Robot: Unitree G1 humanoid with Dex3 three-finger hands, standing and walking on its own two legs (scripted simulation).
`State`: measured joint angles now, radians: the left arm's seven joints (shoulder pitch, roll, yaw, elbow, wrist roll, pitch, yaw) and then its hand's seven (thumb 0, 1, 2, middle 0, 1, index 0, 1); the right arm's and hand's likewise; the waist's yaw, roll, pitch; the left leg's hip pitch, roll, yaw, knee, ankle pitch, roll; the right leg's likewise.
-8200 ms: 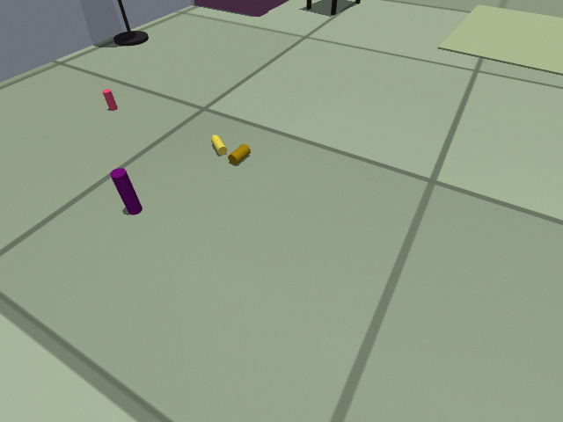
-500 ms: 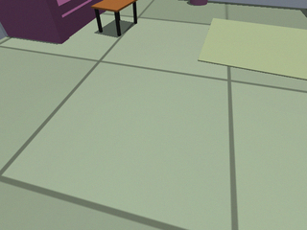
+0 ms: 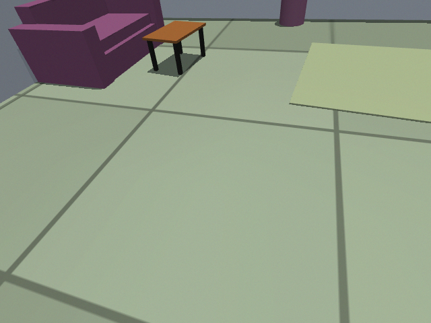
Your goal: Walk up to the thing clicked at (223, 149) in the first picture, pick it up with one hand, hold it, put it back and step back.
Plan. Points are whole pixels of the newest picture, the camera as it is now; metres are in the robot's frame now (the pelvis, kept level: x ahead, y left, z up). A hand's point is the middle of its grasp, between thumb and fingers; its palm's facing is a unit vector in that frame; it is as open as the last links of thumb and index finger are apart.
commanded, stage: walk up
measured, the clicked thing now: out of the picture +0.14 +0.90 -0.75
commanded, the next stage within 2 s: none
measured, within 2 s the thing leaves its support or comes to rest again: neither
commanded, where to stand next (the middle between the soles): +1.34 +0.04 m, yaw +0 degrees
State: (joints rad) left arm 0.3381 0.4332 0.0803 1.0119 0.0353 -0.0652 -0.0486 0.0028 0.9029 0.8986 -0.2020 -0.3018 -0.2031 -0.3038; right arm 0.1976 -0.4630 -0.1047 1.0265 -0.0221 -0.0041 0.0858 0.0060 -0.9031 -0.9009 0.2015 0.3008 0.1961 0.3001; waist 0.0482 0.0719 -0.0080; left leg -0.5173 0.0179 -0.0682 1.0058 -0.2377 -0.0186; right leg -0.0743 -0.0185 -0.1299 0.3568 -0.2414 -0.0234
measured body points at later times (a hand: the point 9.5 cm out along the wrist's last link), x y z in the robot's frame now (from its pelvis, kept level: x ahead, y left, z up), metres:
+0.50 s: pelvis +0.27 +0.03 -0.01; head +0.29 +0.04 +0.44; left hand +0.33 +0.35 -0.12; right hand +0.37 -0.28 -0.11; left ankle +0.25 +0.16 -0.75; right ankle +0.32 -0.12 -0.70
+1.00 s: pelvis +0.54 -0.01 -0.01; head +0.56 -0.02 +0.44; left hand +0.55 +0.32 -0.11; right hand +0.65 -0.32 -0.13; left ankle +0.67 +0.15 -0.71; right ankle +0.51 -0.12 -0.75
